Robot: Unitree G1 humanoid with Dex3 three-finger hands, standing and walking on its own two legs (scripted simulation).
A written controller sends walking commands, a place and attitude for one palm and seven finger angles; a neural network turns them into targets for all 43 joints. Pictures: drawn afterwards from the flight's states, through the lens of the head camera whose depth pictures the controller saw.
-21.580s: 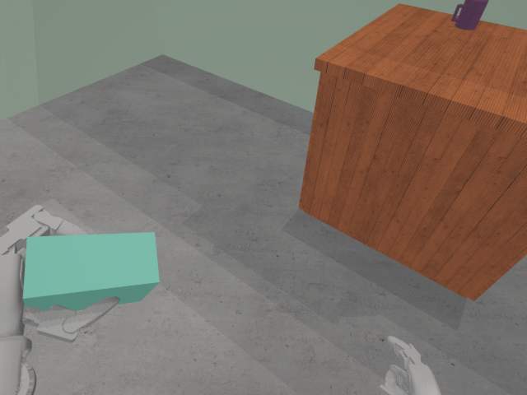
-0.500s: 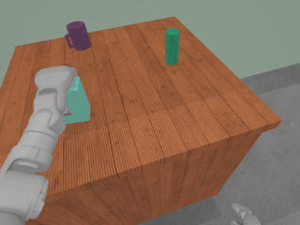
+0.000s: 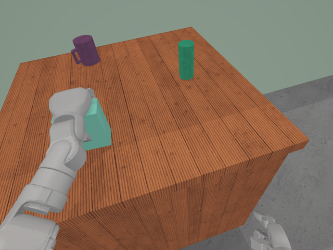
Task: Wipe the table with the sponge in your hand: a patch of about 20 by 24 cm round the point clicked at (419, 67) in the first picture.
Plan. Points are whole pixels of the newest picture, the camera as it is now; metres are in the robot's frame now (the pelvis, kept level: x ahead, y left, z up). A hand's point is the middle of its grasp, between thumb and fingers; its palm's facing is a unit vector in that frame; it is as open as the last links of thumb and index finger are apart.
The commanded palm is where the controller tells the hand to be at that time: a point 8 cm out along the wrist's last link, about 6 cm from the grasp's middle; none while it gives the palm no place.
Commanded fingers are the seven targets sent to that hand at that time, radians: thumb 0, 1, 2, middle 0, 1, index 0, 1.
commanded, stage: wipe back along the middle lane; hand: left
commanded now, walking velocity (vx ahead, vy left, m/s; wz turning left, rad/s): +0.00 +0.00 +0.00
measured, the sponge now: (87, 131) +0.37 +0.26 +0.09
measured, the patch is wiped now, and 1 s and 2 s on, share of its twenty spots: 0.45 0.55 0.65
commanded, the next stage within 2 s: slide across to the third lane in 1.40 s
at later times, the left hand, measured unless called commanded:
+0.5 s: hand (81, 127) +0.35 +0.24 +0.13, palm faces +0.04 -0.01 -1.00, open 9.9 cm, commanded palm +0.31 +0.23 +0.17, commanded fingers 0.00 0.10 1.30 -1.20 -1.60 -1.20 -1.60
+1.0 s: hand (83, 140) +0.31 +0.22 +0.14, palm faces +0.12 -0.07 -0.99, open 9.9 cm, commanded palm +0.26 +0.21 +0.17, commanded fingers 0.00 0.10 1.30 -1.20 -1.60 -1.20 -1.60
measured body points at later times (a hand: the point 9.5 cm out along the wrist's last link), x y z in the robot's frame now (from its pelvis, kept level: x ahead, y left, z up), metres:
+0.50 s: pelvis -0.01 -0.01 +0.00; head -0.02 -0.06 +0.45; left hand +0.34 +0.24 +0.19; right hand +0.18 -0.25 -0.11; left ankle -0.01 +0.11 -0.74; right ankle -0.03 -0.10 -0.74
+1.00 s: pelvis -0.01 +0.00 +0.00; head -0.02 -0.05 +0.44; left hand +0.30 +0.22 +0.19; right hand +0.25 -0.20 -0.08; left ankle -0.01 +0.11 -0.74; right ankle -0.03 -0.10 -0.74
